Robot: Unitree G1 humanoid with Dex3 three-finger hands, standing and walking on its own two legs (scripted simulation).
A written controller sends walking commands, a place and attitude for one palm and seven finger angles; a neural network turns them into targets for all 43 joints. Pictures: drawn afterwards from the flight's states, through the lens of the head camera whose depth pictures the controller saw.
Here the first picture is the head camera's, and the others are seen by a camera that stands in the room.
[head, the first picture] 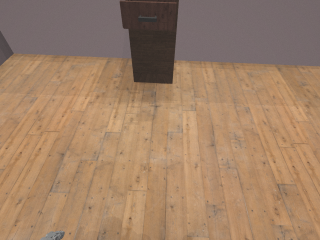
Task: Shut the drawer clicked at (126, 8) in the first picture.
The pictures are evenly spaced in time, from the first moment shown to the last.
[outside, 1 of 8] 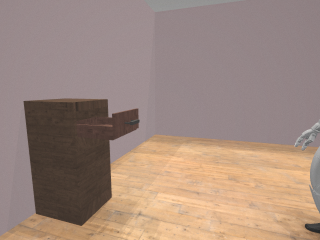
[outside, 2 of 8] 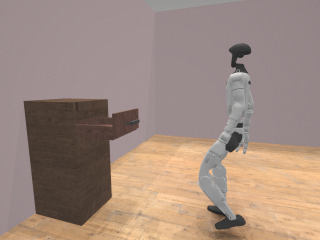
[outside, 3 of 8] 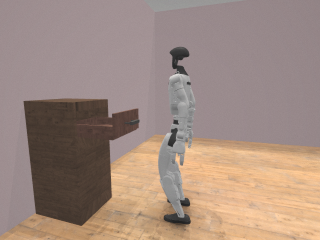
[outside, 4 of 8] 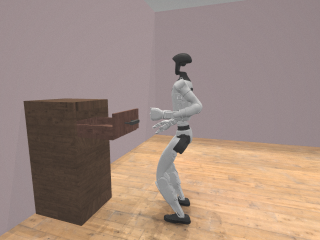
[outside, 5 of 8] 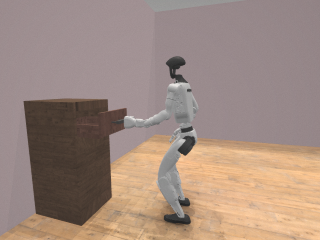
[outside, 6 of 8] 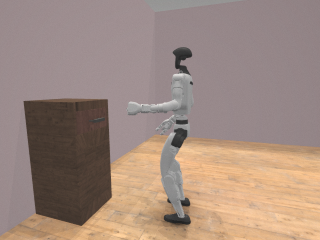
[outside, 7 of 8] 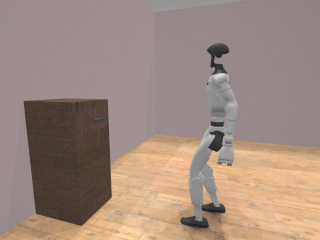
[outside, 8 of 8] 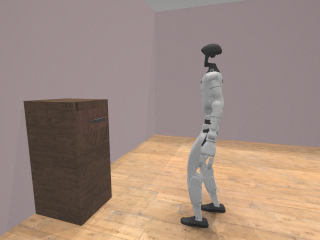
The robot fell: no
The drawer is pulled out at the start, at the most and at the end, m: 0.30 0.30 0.00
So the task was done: yes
